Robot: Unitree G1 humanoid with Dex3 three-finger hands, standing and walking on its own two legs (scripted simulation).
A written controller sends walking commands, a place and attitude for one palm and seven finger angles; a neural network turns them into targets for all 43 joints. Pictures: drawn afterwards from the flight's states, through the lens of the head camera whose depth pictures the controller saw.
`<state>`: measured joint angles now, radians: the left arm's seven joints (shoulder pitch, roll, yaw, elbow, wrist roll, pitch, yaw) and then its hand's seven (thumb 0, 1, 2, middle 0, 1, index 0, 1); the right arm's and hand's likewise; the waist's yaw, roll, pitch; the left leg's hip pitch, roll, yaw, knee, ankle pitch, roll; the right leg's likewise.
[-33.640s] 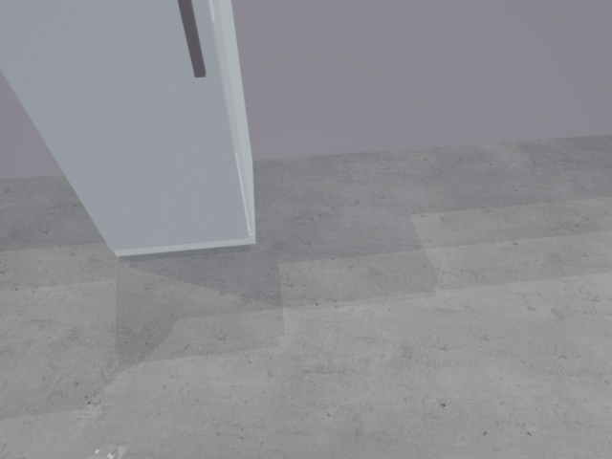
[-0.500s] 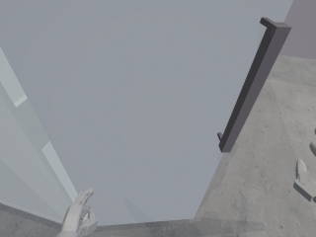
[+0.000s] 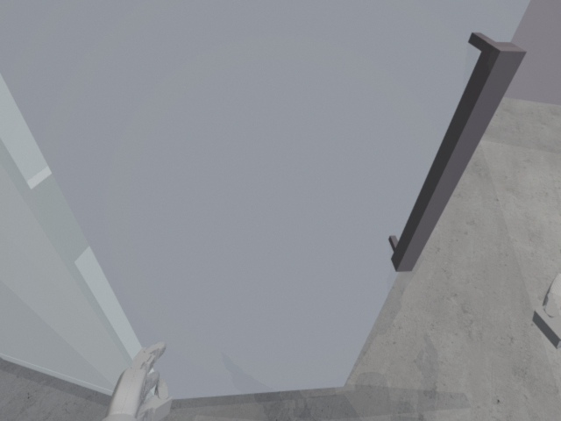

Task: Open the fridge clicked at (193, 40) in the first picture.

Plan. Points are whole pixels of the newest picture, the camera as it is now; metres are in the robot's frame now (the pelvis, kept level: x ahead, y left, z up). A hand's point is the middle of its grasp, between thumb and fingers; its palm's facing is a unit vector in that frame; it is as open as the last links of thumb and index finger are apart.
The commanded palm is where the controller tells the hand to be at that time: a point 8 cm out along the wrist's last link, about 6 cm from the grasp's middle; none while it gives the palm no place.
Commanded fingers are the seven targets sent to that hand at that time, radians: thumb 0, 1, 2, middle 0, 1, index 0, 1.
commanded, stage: step back with the hand held close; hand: right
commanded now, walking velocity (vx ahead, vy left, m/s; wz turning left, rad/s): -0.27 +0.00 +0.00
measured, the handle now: (432, 174) +0.38 -0.20 +0.21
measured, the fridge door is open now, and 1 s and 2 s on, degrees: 70 70 70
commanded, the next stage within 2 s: stop stepping back and stand still in 1.30 s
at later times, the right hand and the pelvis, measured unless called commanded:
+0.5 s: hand out of the picture +0.14 -0.28 +0.16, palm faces +0.40 +0.78 -0.47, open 7.4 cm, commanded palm +0.08 -0.32 +0.17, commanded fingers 0.00 -0.90 -0.90 0.20 0.30 0.20 0.30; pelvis -0.06 -0.02 -0.01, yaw +0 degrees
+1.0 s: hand out of the picture +0.07 -0.30 +0.16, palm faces +0.48 +0.77 -0.42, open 7.4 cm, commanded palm +0.00 -0.34 +0.17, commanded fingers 0.00 -0.90 -0.90 0.20 0.30 0.20 0.30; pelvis -0.13 -0.03 -0.02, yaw -3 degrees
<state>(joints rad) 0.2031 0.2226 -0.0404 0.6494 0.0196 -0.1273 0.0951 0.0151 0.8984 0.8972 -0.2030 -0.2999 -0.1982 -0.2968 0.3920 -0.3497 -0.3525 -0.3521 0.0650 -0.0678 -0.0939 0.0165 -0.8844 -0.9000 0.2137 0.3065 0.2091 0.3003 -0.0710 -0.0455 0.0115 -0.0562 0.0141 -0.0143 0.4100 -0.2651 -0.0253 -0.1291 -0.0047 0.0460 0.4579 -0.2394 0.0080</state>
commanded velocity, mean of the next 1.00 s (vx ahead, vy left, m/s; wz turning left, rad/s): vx -0.31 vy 0.00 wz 0.02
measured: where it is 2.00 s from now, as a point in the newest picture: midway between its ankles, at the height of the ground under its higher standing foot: outside the picture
